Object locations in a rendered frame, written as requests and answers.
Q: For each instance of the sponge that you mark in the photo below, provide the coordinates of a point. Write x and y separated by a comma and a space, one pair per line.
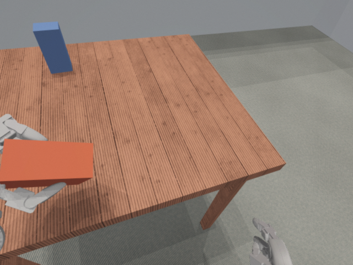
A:
35, 163

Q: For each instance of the right robot hand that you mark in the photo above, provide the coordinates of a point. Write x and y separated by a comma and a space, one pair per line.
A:
274, 252

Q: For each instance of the left robot hand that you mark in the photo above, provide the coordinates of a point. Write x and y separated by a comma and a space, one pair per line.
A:
23, 199

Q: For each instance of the table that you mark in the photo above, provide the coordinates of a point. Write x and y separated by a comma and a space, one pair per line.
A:
165, 128

